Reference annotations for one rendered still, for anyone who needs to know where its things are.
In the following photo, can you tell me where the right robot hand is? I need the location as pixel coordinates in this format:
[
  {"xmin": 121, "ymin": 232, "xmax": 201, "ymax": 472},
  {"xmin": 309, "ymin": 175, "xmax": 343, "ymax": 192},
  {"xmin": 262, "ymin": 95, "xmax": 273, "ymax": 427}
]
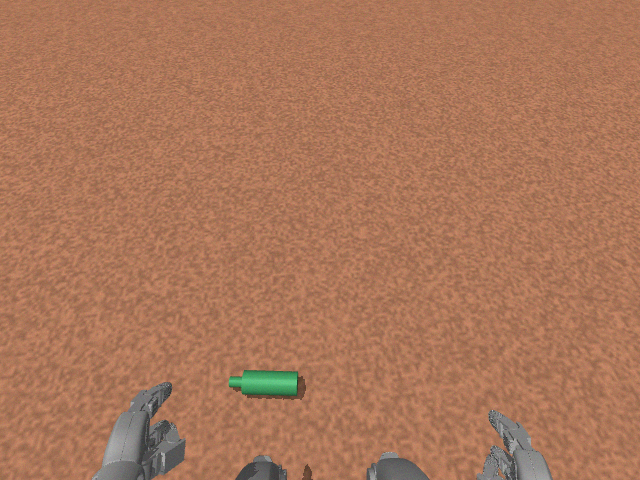
[{"xmin": 477, "ymin": 410, "xmax": 553, "ymax": 480}]

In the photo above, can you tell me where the left robot arm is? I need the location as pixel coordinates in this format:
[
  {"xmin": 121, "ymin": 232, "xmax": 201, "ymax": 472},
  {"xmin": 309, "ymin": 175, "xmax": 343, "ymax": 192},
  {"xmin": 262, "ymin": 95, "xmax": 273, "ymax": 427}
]
[{"xmin": 91, "ymin": 461, "xmax": 145, "ymax": 480}]

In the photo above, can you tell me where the left robot hand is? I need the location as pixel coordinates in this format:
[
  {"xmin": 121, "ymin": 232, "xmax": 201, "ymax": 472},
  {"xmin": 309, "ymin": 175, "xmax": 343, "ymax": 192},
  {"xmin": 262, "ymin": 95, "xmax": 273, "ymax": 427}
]
[{"xmin": 102, "ymin": 382, "xmax": 186, "ymax": 480}]

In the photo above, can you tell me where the bottle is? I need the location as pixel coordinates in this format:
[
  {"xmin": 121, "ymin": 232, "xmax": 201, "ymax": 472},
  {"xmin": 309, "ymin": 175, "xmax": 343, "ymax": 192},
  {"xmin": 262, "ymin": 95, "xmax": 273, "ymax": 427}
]
[{"xmin": 229, "ymin": 370, "xmax": 298, "ymax": 396}]

